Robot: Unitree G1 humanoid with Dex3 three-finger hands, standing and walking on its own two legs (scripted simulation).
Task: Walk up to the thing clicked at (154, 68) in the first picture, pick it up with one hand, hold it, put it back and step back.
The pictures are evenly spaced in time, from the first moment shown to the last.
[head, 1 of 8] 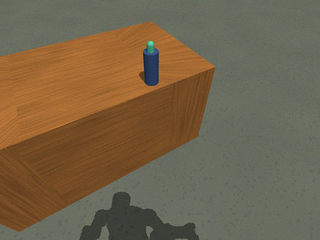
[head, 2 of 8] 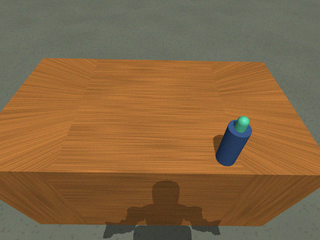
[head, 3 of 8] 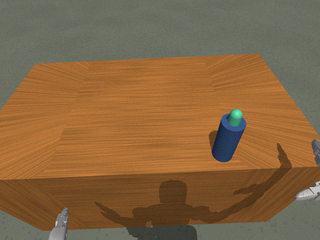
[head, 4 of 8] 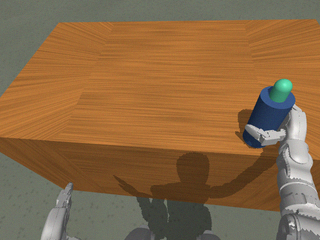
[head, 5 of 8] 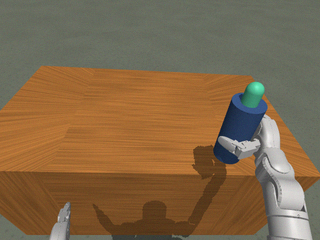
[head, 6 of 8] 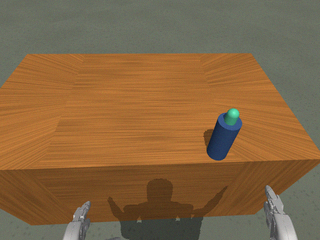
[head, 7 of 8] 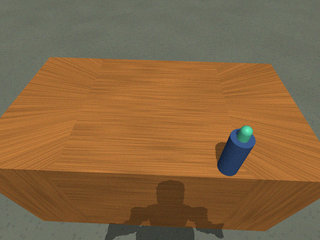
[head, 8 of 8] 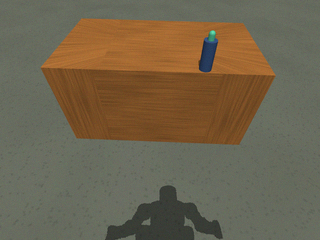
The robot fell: no
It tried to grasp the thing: yes
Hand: right
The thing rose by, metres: 0.22
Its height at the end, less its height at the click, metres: +0.00
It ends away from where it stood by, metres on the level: 0.02
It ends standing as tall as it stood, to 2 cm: yes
